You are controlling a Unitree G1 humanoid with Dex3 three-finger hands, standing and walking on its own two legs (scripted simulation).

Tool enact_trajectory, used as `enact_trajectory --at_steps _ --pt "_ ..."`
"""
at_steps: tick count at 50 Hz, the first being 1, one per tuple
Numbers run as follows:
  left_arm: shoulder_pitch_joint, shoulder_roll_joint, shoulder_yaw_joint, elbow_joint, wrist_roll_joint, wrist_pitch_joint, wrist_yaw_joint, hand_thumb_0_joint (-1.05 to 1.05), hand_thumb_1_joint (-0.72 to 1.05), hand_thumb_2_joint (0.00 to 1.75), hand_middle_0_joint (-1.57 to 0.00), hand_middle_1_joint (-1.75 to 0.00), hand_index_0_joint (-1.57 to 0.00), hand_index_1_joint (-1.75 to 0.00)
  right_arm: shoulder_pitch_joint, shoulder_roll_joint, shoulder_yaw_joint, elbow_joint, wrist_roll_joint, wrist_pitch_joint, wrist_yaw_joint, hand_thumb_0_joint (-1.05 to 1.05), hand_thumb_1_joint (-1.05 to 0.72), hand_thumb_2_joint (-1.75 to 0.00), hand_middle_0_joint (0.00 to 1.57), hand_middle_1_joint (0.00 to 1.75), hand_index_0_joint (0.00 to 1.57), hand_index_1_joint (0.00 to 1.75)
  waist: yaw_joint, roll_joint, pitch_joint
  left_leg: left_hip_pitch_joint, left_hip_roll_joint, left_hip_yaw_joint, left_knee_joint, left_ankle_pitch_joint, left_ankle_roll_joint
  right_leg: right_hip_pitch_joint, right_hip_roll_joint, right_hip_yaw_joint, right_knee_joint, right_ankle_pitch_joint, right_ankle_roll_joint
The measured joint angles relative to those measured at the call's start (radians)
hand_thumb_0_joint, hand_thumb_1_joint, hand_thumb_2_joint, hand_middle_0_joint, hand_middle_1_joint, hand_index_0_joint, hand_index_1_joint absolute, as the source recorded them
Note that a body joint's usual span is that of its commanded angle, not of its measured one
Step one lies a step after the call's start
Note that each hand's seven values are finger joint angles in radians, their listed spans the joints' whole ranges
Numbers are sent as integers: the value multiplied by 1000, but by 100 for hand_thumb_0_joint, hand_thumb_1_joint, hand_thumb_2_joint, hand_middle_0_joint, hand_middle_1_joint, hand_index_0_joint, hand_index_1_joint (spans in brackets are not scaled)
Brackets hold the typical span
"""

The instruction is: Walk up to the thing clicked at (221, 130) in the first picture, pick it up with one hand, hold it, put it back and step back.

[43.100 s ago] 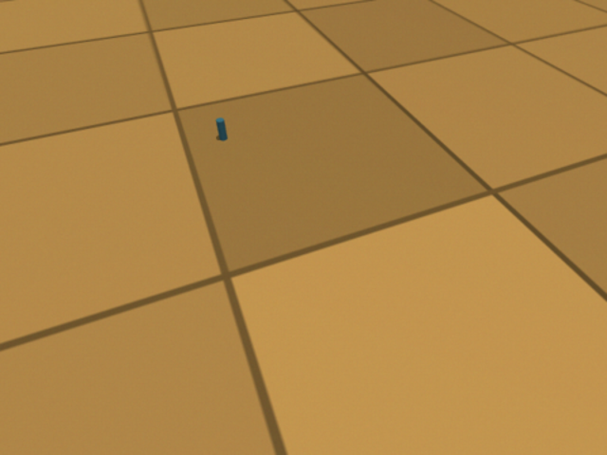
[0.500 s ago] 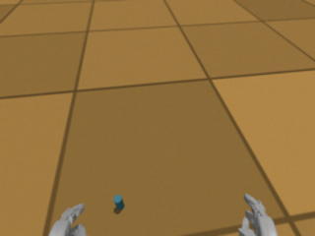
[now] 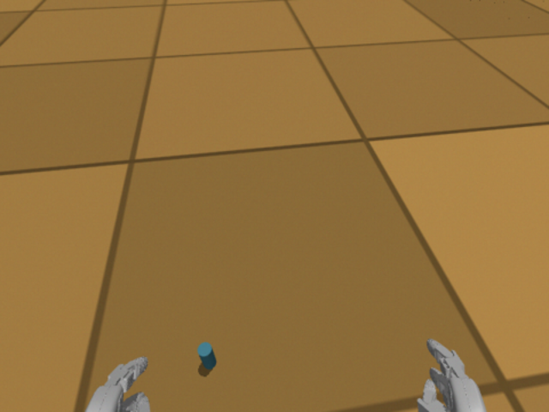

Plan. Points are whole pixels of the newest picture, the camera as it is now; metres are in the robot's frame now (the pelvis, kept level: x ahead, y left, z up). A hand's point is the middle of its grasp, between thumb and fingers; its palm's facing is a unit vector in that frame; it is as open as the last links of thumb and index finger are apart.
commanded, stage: home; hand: left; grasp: from above
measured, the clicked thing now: (207, 356) +0.45 +0.22 -0.66
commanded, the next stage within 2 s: stand in 0.52 s
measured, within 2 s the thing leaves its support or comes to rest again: neither
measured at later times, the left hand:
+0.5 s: hand out of the picture +0.16 +0.18 -0.05, palm faces +0.03 -0.98 -0.20, open 7.4 cm
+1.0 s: hand out of the picture +0.08 +0.24 -0.11, palm faces +0.04 -0.94 -0.33, open 7.4 cm
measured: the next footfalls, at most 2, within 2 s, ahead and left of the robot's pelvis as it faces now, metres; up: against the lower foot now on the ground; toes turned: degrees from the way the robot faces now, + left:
none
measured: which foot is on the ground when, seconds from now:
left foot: down 0.00-1.00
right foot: down 0.00-1.00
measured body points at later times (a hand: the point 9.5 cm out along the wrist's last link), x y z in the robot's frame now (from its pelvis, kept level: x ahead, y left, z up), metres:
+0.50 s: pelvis +0.00 +0.00 +0.00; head +0.01 +0.01 +0.45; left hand +0.15 +0.23 -0.03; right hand +0.15 -0.24 -0.06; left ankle +0.01 +0.11 -0.68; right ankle +0.00 -0.12 -0.68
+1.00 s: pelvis -0.01 +0.01 +0.04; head -0.01 +0.01 +0.49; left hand +0.08 +0.29 -0.08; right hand +0.09 -0.27 -0.08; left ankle +0.01 +0.11 -0.68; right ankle +0.00 -0.12 -0.68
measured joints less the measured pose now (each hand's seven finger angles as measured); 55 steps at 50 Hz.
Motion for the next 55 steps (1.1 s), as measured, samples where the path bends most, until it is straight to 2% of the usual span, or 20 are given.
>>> enact_trajectory --at_steps 31,33,35,36,38,41,46,55 --pt "11 4 0 -17 0 1 5 1 90 90 -20 -30 -20 -30 -1 4 2 -10 2 -1 -1 1 -90 -90 21 30 21 30 1 1 1 -13 -1 3 10 -1 5 -11 0 3 5 3 5" --pt "-72 15 -20 128 49 -119 10 1 90 90 -20 -30 -20 -30 -40 0 -15 54 -55 27 28 1 -90 -90 20 30 20 30 22 -15 70 54 -9 14 -16 10 10 47 -9 14 -6 6 5" --pt "-169 24 -23 322 86 -224 12 1 90 90 -20 -30 -20 -30 -85 -20 -12 140 -95 95 76 1 -90 -90 20 30 20 30 47 -37 113 114 -21 29 -66 34 14 93 -22 28 -30 18 5" --pt "-205 28 -19 402 97 -258 11 1 90 90 -20 -30 -20 -30 -100 -30 -10 172 -103 121 97 1 -90 -90 21 30 21 30 53 -43 129 137 -25 33 -88 45 16 113 -26 32 -45 25 6" --pt "-250 40 -11 525 107 -305 8 1 90 90 -20 -30 -20 -30 -115 -41 -20 217 -95 153 130 1 -90 -90 21 30 21 30 62 -53 156 182 -33 40 -132 65 18 151 -35 39 -74 38 8" --pt "-270 52 6 658 105 -347 7 1 90 90 -20 -30 -20 -30 -115 -52 -41 265 -77 174 156 1 -90 -90 21 30 21 30 67 -59 176 237 -38 46 -188 89 19 199 -39 46 -121 58 12" --pt "-270 57 22 843 103 -383 12 1 90 90 -20 -30 -20 -30 -108 -65 -65 338 -69 198 165 1 -90 -90 21 30 21 30 64 -51 187 321 -39 46 -269 121 22 286 -41 46 -206 93 18" --pt "-270 42 19 1057 93 -411 12 1 90 90 -20 -30 -20 -30 -112 -57 -65 446 -57 224 159 1 -91 -90 20 30 20 30 64 -38 203 455 -41 40 -435 203 23 425 -43 40 -380 178 22"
